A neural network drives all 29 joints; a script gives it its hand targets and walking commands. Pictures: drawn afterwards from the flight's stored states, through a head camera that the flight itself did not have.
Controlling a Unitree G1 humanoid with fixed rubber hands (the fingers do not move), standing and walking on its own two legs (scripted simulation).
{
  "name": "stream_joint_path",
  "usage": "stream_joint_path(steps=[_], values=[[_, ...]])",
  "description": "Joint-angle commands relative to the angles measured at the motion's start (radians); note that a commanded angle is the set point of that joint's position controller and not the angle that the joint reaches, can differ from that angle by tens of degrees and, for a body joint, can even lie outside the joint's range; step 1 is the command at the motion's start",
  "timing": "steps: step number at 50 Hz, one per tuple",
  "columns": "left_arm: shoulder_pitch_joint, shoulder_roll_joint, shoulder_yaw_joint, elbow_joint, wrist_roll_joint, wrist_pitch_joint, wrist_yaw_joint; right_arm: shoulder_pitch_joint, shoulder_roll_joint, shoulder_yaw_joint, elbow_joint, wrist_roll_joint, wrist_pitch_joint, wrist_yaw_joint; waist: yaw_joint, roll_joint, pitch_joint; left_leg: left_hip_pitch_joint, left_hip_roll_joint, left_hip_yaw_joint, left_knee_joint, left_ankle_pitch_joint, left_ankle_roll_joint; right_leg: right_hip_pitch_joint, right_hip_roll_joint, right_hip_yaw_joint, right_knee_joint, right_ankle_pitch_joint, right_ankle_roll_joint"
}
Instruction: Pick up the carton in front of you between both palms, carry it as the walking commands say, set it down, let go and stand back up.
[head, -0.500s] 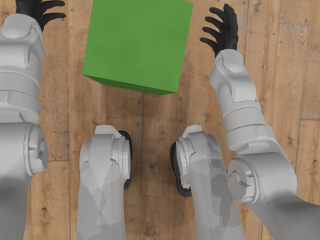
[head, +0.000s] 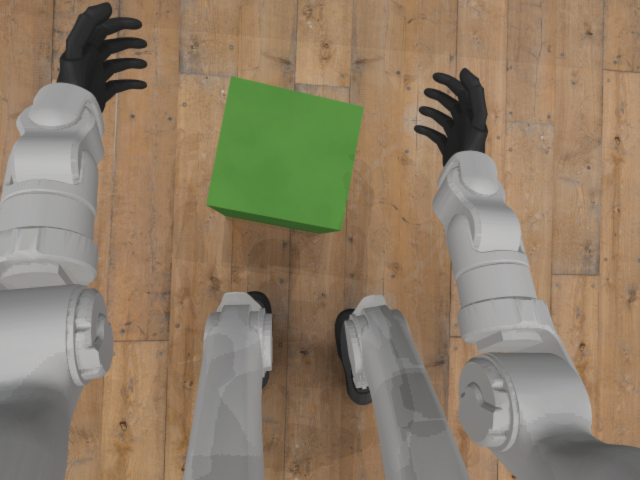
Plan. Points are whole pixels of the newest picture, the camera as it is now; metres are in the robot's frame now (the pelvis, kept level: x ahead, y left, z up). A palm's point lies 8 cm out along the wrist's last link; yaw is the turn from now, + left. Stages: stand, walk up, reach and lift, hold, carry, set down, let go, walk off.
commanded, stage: set down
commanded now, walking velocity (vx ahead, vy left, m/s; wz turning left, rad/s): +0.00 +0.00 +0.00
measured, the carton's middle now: (284, 169) +0.50 +0.05 -0.42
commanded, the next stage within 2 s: let go in 0.24 s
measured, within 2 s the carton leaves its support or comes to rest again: neither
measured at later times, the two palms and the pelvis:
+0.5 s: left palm out of the picture +0.45 +0.27 +0.01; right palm (547, 161) +0.43 -0.14 +0.02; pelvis +0.04 +0.01 +0.13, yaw +4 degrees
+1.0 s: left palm out of the picture +0.31 +0.24 +0.13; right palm out of the picture +0.31 -0.23 +0.15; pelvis +0.11 -0.01 +0.22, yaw +5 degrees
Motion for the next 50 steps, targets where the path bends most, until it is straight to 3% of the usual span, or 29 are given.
stream_joint_path(steps=[1,12,15,22,28,36,45,50], values=[[-0.233,0.115,0.026,-0.103,0.010,-0.019,-0.005,-0.125,-0.064,-0.008,-0.107,-0.011,-0.021,0.008,0.000,0.189,-1.017,1.073,0.000,-0.011,-0.185,0.332,-0.035,0.146,0.016,-0.111,-0.223,0.189,0.045],[-0.163,0.067,0.059,-0.055,0.061,-0.041,-0.015,-0.056,-0.046,-0.040,-0.075,-0.054,-0.045,0.043,-0.015,0.163,-0.930,1.236,0.003,-0.041,-0.391,0.395,-0.030,0.263,-0.012,-0.088,-0.441,0.242,0.050],[-0.108,0.048,0.085,-0.049,0.090,-0.050,-0.006,-0.011,-0.046,-0.032,-0.069,-0.073,-0.054,0.059,-0.002,0.158,-0.941,1.306,0.005,-0.047,-0.441,0.433,-0.031,0.305,-0.016,-0.084,-0.490,0.253,0.048],[0.212,-0.077,0.109,-0.196,0.139,-0.074,0.074,0.269,-0.119,0.024,-0.100,-0.135,-0.100,0.139,0.012,0.154,-1.000,1.600,0.015,-0.074,-0.565,0.588,-0.042,0.438,-0.017,-0.079,-0.611,0.282,0.016],[0.440,-0.138,0.065,-0.381,0.096,-0.108,0.123,0.438,-0.193,0.102,-0.138,-0.121,-0.132,0.218,0.000,0.112,-0.800,1.587,0.018,-0.061,-0.707,0.445,-0.044,0.674,-0.037,-0.049,-0.730,0.275,-0.016],[0.789,-0.159,0.023,-0.424,0.057,-0.152,0.107,0.740,-0.219,0.177,-0.117,-0.063,-0.171,0.267,0.000,0.083,-0.569,1.606,0.017,-0.017,-0.813,0.434,-0.035,0.978,-0.066,0.001,-0.857,0.370,-0.024],[1.143,-0.173,-0.011,-0.453,0.034,-0.209,0.103,1.013,-0.269,0.230,-0.196,-0.044,-0.216,0.269,0.007,0.016,-0.392,1.752,0.010,-0.012,-0.954,0.577,-0.029,1.299,-0.072,0.030,-1.005,0.613,-0.019],[1.274,-0.186,-0.035,-0.489,0.029,-0.213,0.101,1.082,-0.285,0.246,-0.218,-0.032,-0.216,0.273,0.028,0.029,-0.260,1.882,0.007,-0.008,-1.050,0.591,-0.041,1.401,-0.077,0.041,-1.111,0.630,-0.024]])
